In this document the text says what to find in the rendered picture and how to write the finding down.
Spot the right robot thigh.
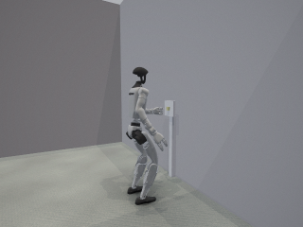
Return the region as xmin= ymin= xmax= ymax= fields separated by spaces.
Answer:
xmin=134 ymin=131 xmax=158 ymax=170

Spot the right robot hand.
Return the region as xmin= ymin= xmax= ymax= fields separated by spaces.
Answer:
xmin=152 ymin=132 xmax=168 ymax=151

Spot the right robot upper arm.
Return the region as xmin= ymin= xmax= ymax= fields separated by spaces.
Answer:
xmin=134 ymin=87 xmax=149 ymax=116

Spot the right robot forearm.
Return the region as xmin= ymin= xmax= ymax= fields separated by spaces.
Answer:
xmin=138 ymin=108 xmax=157 ymax=136

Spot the left robot forearm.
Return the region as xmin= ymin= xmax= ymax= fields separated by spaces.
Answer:
xmin=145 ymin=109 xmax=154 ymax=114

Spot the panel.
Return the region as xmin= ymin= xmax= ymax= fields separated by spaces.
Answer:
xmin=165 ymin=100 xmax=176 ymax=178

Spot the robot right shin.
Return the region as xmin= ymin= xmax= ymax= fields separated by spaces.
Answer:
xmin=140 ymin=163 xmax=159 ymax=200

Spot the left robot hand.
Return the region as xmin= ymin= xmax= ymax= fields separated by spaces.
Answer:
xmin=154 ymin=107 xmax=163 ymax=115

